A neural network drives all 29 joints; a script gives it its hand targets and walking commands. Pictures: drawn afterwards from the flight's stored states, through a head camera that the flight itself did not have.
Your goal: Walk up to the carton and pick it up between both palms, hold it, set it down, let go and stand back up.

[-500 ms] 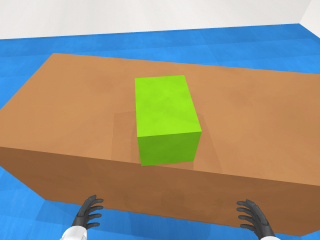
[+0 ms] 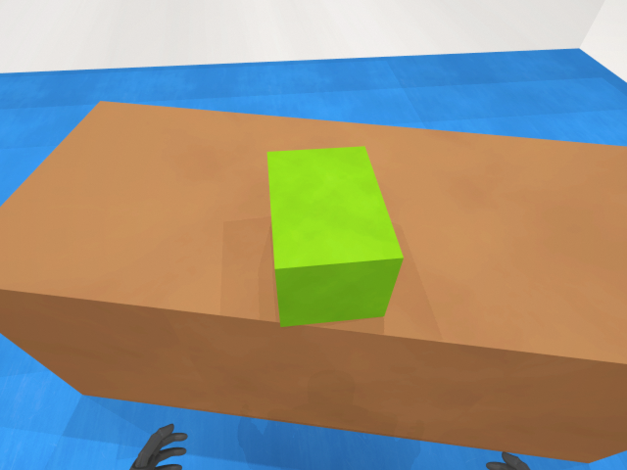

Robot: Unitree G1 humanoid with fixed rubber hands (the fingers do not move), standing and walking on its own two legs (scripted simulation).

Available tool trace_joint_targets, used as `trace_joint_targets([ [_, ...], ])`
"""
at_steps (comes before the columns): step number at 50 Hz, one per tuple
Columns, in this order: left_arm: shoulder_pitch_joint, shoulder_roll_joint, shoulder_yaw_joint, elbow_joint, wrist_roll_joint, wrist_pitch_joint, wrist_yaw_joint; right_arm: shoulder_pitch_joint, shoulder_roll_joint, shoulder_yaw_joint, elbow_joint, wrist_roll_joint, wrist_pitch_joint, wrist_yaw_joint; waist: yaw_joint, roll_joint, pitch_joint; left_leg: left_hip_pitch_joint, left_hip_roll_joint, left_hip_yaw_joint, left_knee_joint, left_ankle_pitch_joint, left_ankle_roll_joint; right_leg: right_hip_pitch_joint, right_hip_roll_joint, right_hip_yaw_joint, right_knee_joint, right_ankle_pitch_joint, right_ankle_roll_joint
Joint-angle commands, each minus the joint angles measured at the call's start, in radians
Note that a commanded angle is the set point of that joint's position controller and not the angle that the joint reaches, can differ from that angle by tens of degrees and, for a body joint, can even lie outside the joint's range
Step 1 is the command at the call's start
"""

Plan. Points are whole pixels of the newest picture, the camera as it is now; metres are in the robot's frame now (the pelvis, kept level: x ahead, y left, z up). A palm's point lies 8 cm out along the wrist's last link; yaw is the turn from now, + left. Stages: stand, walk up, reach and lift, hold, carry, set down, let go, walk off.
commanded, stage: stand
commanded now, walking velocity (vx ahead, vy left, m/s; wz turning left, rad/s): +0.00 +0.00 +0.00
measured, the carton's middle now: (324, 232) +0.50 +0.00 -0.04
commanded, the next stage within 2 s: none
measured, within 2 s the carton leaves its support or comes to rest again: neither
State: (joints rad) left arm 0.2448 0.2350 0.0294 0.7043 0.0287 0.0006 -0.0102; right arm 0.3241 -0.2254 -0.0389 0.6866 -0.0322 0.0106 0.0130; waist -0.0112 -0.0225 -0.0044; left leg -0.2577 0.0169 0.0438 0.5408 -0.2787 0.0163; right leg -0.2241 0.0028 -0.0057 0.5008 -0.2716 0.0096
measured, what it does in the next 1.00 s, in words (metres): stands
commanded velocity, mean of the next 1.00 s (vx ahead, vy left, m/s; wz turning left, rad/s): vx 0.00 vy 0.00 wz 0.00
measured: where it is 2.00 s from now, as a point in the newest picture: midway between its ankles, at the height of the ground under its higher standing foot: outside the picture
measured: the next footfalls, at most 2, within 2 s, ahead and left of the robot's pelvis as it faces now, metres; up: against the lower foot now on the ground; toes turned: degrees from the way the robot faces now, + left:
none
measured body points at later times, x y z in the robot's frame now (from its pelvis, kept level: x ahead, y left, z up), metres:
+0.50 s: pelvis +0.01 +0.01 +0.00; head +0.01 +0.02 +0.45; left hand +0.09 +0.26 -0.13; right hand +0.08 -0.24 -0.12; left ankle +0.01 +0.11 -0.74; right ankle +0.00 -0.13 -0.74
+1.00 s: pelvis +0.02 +0.02 +0.01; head +0.03 +0.03 +0.45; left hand +0.04 +0.27 -0.15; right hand +0.05 -0.22 -0.13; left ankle +0.01 +0.11 -0.74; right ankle +0.00 -0.13 -0.74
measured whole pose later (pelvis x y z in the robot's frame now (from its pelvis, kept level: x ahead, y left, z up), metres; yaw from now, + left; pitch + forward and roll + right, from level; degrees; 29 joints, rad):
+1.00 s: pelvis +0.02 +0.02 +0.01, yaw +1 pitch -1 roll +0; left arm 0.30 0.20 0.03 0.97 0.01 0.01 0.03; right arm 0.34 -0.19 -0.02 0.88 -0.01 0.00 -0.03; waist -0.01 -0.02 0.04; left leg -0.18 -0.04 0.04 0.45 -0.26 0.05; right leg -0.15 -0.05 0.00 0.42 -0.26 0.05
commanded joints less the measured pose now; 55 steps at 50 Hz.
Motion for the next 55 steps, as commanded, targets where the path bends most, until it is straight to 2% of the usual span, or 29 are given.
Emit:
trace_joint_targets([
  [1,-0.023,0.112,0.03,-0.057,-0.001,-0.007,-0.004,-0.014,-0.108,-0.022,-0.089,0.0,-0.013,-0.006,0.017,0.013,0.032,-0.01,0.085,-0.103,-0.13,0.082,0.001,-0.026,-0.061,0.042,-0.09,0.12,-0.015],
  [5,0.03,0.086,0.02,-0.009,-0.005,-0.013,0.001,0.068,-0.124,-0.03,-0.058,0.002,-0.017,-0.015,-0.006,0.08,0.007,-0.005,0.095,-0.125,-0.164,0.024,0.012,-0.018,-0.06,0.059,-0.086,0.099,-0.002],
  [6,0.044,0.1,0.028,-0.004,-0.003,-0.015,0.009,0.05,-0.13,-0.029,-0.062,0.008,-0.016,-0.019,0.009,0.072,0.038,-0.05,0.086,-0.144,-0.164,0.015,0.011,-0.014,-0.062,0.06,-0.086,0.102,-0.006],
  [7,0.001,0.091,0.024,-0.005,0.0,-0.022,0.009,0.045,-0.126,-0.032,-0.074,0.01,-0.015,-0.018,-0.008,0.0,0.056,-0.031,0.08,-0.12,-0.152,0.051,0.008,-0.039,-0.067,0.052,-0.094,0.115,-0.002],
  [8,-0.005,0.089,0.02,-0.011,0.0,-0.026,0.006,0.032,-0.104,-0.028,-0.064,0.013,-0.018,-0.015,-0.007,-0.011,0.023,0.032,0.076,-0.113,-0.118,0.078,0.014,-0.068,-0.055,0.065,-0.09,0.125,-0.01],
  [9,0.02,0.103,0.026,-0.004,0.002,-0.019,0.006,0.034,-0.104,-0.022,-0.067,0.015,-0.013,-0.01,-0.005,0.045,0.02,0.015,0.078,-0.101,-0.138,0.051,0.006,-0.073,-0.06,0.051,-0.082,0.13,-0.002],
  [11,-0.011,0.067,0.018,-0.002,-0.005,-0.016,0.007,0.017,-0.083,-0.019,-0.074,0.01,-0.018,-0.011,0.002,0.019,-0.011,-0.003,0.072,-0.111,-0.134,0.141,0.017,-0.001,-0.069,0.046,-0.077,0.141,-0.001],
  [12,-0.005,0.062,0.023,-0.006,-0.006,-0.02,0.004,0.053,-0.097,-0.018,-0.054,0.017,-0.02,-0.014,0.005,0.058,-0.016,0.019,0.067,-0.098,-0.123,0.174,0.004,0.002,-0.069,0.052,-0.079,0.138,-0.005],
  [14,0.004,0.05,0.016,0.016,-0.001,-0.012,0.012,0.009,-0.117,-0.026,-0.068,0.006,-0.027,-0.019,0.0,-0.017,-0.039,0.038,0.082,-0.11,-0.115,0.165,0.017,0.002,-0.07,0.047,-0.079,0.167,0.002],
  [15,0.026,0.054,0.015,0.023,0.0,-0.013,0.011,0.006,-0.112,-0.024,-0.062,0.008,-0.022,-0.022,0.007,0.03,-0.032,0.034,0.069,-0.1,-0.122,0.156,0.018,0.001,-0.067,0.046,-0.083,0.152,0.001],
  [19,0.028,0.096,0.033,0.049,0.002,-0.012,0.016,0.058,-0.079,-0.01,-0.017,0.011,-0.018,-0.031,0.009,0.069,0.049,-0.012,0.07,-0.113,-0.149,0.163,0.019,-0.007,-0.077,0.062,-0.084,0.15,-0.009],
  [20,0.05,0.059,0.022,0.051,-0.011,-0.009,0.02,0.077,-0.103,-0.019,-0.013,0.017,-0.016,-0.035,0.001,0.006,0.024,0.031,0.071,-0.113,-0.143,0.144,0.023,-0.015,-0.072,0.06,-0.09,0.131,-0.009],
  [22,0.052,0.082,0.031,0.059,-0.006,-0.003,0.017,0.013,-0.066,-0.006,-0.028,0.012,-0.018,-0.025,0.028,-0.022,0.054,-0.018,0.069,-0.114,-0.165,0.096,0.02,-0.009,-0.066,0.05,-0.105,0.105,0.005],
  [23,0.032,0.089,0.032,0.067,-0.005,-0.005,0.027,0.038,-0.082,-0.016,-0.021,0.014,-0.021,-0.022,0.0,0.021,0.041,0.031,0.07,-0.106,-0.153,0.114,0.018,-0.031,-0.078,0.076,-0.1,0.116,-0.008],
  [27,0.063,0.072,0.023,0.098,-0.012,-0.008,0.02,0.046,-0.12,-0.024,0.003,0.011,-0.025,-0.027,-0.002,0.07,0.01,0.025,0.077,-0.117,-0.183,0.081,0.031,0.025,-0.075,0.061,-0.107,0.144,-0.001],
  [31,0.029,0.047,0.015,0.11,-0.013,-0.012,0.023,0.049,-0.106,-0.022,0.038,0.019,-0.02,-0.035,0.004,-0.004,0.02,0.029,0.066,-0.138,-0.174,0.169,0.035,0.032,-0.08,0.048,-0.112,0.16,-0.005],
  [32,0.049,0.079,0.027,0.126,-0.008,-0.01,0.029,0.06,-0.1,-0.025,0.049,0.017,-0.026,-0.03,-0.006,0.044,0.003,0.035,0.058,-0.112,-0.17,0.14,0.028,0.034,-0.081,0.052,-0.104,0.139,-0.002],
  [35,0.088,0.076,0.028,0.16,-0.011,-0.006,0.029,0.039,-0.089,-0.017,0.069,0.019,-0.024,-0.039,0.012,0.054,0.04,0.055,0.087,-0.139,-0.194,0.121,0.032,0.006,-0.074,0.048,-0.117,0.14,0.002],
  [39,0.076,0.084,0.026,0.189,-0.013,-0.001,0.037,0.081,-0.065,-0.007,0.106,0.015,-0.019,-0.036,-0.019,0.021,0.083,0.045,0.067,-0.111,-0.18,0.197,0.023,0.012,-0.09,0.062,-0.128,0.155,0.001],
  [41,0.138,0.042,0.014,0.211,-0.013,-0.002,0.037,0.05,-0.084,-0.01,0.115,0.017,-0.017,-0.04,0.013,0.051,0.061,0.054,0.068,-0.123,-0.186,0.187,0.037,0.029,-0.087,0.063,-0.127,0.148,0.002],
  [42,0.107,0.079,0.022,0.211,-0.014,-0.001,0.045,0.08,-0.094,-0.021,0.129,0.015,-0.013,-0.047,-0.01,-0.008,0.091,0.041,0.051,-0.113,-0.187,0.129,0.03,0.011,-0.085,0.062,-0.133,0.147,0.007],
  [44,0.096,0.101,0.032,0.213,-0.013,0.001,0.043,0.045,-0.074,-0.012,0.136,0.014,-0.012,-0.047,0.016,-0.014,0.072,0.034,0.061,-0.142,-0.196,0.124,0.034,0.047,-0.088,0.055,-0.141,0.152,-0.007],
  [45,0.107,0.084,0.027,0.224,-0.01,0.004,0.046,0.097,-0.105,-0.021,0.161,0.018,-0.014,-0.048,-0.002,-0.026,0.043,0.057,0.07,-0.132,-0.188,0.166,0.038,0.075,-0.094,0.05,-0.144,0.179,0.002],
  [48,0.105,0.041,0.013,0.24,-0.022,-0.002,0.038,0.047,-0.084,-0.017,0.18,0.019,-0.023,-0.047,0.016,0.045,0.053,0.097,0.057,-0.124,-0.201,0.222,0.035,0.051,-0.09,0.057,-0.137,0.174,0.004],
  [49,0.126,0.058,0.013,0.257,-0.023,-0.003,0.046,0.04,-0.089,-0.014,0.179,0.015,-0.027,-0.046,0.012,0.01,0.015,0.111,0.076,-0.134,-0.181,0.241,0.049,0.076,-0.094,0.056,-0.148,0.2,0.008],
  [50,0.105,0.052,0.016,0.264,-0.022,-0.004,0.044,0.048,-0.078,-0.012,0.192,0.012,-0.029,-0.047,0.001,0.048,0.043,0.096,0.066,-0.116,-0.194,0.251,0.032,0.075,-0.098,0.051,-0.141,0.194,0.008],
  [52,0.1,0.031,0.003,0.268,-0.023,-0.004,0.044,0.053,-0.094,-0.019,0.212,0.024,-0.033,-0.048,0.006,0.044,0.043,0.125,0.068,-0.127,-0.193,0.303,0.044,0.066,-0.096,0.056,-0.134,0.207,0.003],
  [54,0.092,0.011,-0.007,0.285,-0.026,-0.006,0.051,0.048,-0.076,-0.012,0.225,0.018,-0.025,-0.051,0.001,-0.012,0.039,0.145,0.073,-0.139,-0.189,0.251,0.044,0.046,-0.088,0.04,-0.135,0.177,0.006],
  [55,0.092,0.056,0.008,0.293,-0.017,0.002,0.045,0.028,-0.076,-0.011,0.229,0.015,-0.022,-0.048,-0.001,0.033,0.079,0.118,0.079,-0.136,-0.2,0.239,0.045,0.029,-0.088,0.052,-0.151,0.184,0.005],
])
